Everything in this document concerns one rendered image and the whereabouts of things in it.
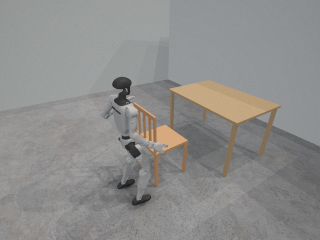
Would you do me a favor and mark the chair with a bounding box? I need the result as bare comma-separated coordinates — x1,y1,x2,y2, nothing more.
133,102,188,187

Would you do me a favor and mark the humanoid robot head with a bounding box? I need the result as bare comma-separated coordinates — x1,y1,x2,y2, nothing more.
112,77,132,106

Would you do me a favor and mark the right robot hand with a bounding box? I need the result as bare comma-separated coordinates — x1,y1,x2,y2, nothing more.
153,142,168,154

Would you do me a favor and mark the robot torso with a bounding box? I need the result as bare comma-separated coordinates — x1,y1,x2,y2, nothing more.
112,96,136,151

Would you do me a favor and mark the robot left upper arm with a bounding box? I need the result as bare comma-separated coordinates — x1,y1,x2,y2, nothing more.
100,95,118,119

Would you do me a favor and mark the robot right upper arm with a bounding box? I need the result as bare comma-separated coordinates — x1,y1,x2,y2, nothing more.
126,105,139,140

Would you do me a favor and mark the right robot forearm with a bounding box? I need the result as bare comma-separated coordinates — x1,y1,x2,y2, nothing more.
133,132,156,149

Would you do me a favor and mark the left robot hand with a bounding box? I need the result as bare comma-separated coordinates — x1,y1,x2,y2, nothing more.
127,96,135,105

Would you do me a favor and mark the table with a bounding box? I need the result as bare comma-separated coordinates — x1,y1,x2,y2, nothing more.
169,80,281,177

